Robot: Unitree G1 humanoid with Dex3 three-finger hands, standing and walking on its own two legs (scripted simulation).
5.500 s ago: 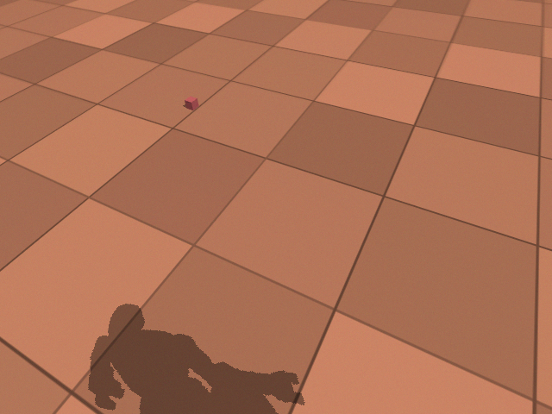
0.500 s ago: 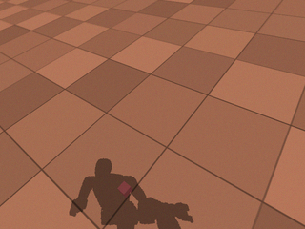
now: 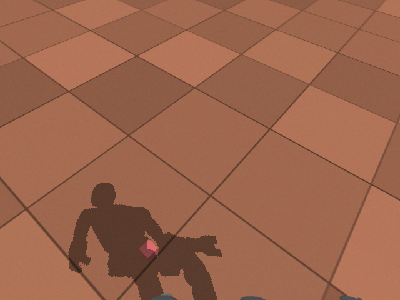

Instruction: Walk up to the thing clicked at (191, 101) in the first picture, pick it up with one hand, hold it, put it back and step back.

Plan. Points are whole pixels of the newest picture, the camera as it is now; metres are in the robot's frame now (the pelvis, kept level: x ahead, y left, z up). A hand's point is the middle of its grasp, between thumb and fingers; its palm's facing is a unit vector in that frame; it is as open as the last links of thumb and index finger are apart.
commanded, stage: walk up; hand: left
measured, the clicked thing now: (149, 250) +0.43 +0.23 -0.73
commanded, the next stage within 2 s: stand in 1.76 s
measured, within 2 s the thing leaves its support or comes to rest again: neither
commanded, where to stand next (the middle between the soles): +0.09 -0.02 m, yaw -2 degrees
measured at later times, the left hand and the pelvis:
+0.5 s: hand out of the picture +0.09 +0.25 -0.14, palm faces -0.04 -0.92 -0.38, open 7.4 cm; pelvis +0.04 -0.01 +0.01, yaw -1 degrees
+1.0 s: hand (90, 290) +0.18 +0.25 -0.13, palm faces -0.04 -0.94 -0.34, open 7.4 cm; pelvis +0.07 +0.00 +0.02, yaw -1 degrees
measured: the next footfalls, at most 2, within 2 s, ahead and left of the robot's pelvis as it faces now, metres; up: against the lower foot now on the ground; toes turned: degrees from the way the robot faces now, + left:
right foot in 0.28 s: +0.10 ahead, -0.14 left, +0.00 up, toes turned -3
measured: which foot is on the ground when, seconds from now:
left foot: down 0.00-1.00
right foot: up 0.00-0.26, down 0.28-1.00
